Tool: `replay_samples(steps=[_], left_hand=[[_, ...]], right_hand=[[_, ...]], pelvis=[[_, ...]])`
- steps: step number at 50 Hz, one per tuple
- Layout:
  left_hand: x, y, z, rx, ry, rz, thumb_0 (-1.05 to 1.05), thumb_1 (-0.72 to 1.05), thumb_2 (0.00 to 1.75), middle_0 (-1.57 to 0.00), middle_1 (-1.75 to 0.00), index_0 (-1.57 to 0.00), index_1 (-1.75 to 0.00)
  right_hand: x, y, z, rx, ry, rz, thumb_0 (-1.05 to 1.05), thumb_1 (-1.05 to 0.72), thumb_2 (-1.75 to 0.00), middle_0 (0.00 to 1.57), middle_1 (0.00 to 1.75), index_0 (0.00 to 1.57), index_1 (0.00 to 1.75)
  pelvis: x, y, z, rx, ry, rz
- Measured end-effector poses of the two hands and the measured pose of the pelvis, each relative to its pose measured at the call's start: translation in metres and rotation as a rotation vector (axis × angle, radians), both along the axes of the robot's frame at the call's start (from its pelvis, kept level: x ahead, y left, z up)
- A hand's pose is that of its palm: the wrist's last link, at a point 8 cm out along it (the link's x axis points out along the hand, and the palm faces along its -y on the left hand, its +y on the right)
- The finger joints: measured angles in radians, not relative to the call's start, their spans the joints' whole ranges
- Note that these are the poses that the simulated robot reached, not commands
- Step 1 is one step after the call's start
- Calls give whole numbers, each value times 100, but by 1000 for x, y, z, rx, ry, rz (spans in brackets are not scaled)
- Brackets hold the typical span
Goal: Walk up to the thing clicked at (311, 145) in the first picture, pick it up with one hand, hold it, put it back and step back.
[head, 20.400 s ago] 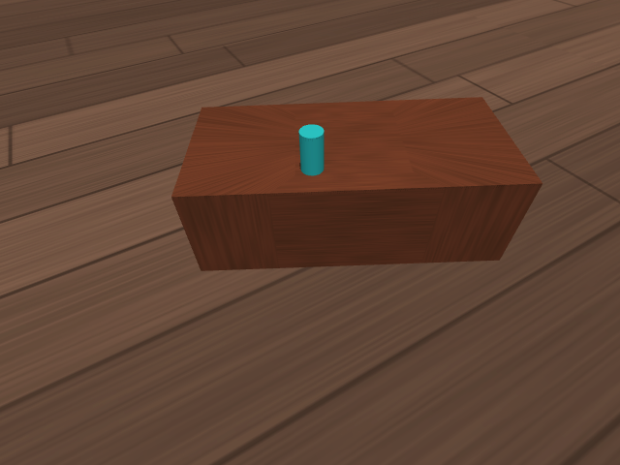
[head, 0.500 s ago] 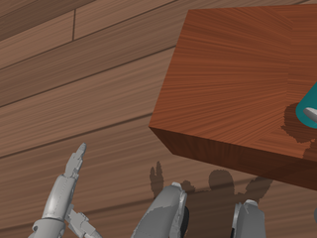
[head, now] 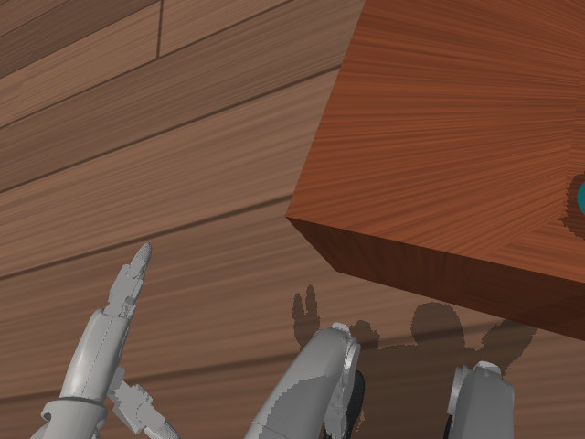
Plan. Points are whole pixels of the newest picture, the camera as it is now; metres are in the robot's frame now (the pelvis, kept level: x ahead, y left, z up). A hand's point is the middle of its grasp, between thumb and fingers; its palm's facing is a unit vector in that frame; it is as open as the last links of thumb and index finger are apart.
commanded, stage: lower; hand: right
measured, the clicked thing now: out of the picture +0.51 -0.26 -0.04
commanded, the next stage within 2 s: loosen in 0.64 s
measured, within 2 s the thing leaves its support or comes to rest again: rests again in 0.48 s
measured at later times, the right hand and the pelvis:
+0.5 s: hand out of the picture +0.51 -0.27 -0.08, palm faces +0.35 +0.94 +0.01, open 11.5 cm; pelvis -0.01 +0.00 -0.02, yaw +1 degrees
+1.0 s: hand out of the picture +0.51 -0.27 -0.09, palm faces +0.34 +0.94 +0.01, open 11.3 cm; pelvis -0.02 +0.00 -0.04, yaw +1 degrees
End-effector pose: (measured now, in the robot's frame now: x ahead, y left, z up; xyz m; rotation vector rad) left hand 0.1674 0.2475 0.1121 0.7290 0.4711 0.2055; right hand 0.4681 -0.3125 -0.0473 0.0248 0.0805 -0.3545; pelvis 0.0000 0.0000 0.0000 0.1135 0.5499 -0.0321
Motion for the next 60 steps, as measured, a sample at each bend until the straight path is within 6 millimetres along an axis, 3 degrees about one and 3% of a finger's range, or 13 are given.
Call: replay_samples(steps=[32, 42, 52, 60], left_hand=[[-6, 0, 15, 127, -52, -45, -1, -57, 8, -7, -4, -5, -6], [-8, -1, 12, 131, -76, -66, -1, -56, 8, -7, -4, -5, -6], [-17, 0, 14, 147, -81, -70, -1, -54, 6, -7, -5, -7, -5], [-18, 0, 15, 160, -76, -53, -1, -55, 7, -8, -5, -7, -6]], right_hand=[[3, -2, -37, 1, -1, 6, -2, 61, -91, 66, 106, 71, 108], [3, -4, -37, -3, -18, 10, -1, 61, -88, 69, 103, 74, 104], [2, -5, -40, -7, -13, 5, 0, 51, -59, 79, 79, 83, 79], [3, -4, -47, -4, -1, 12, -1, 52, -33, 67, 53, 69, 53]], pelvis=[[-10, 0, -26, 9, 15, 10], [-15, 0, -36, 7, 13, 11], [-21, 2, -41, 7, 10, 14], [-21, 0, -42, 9, 15, 14]])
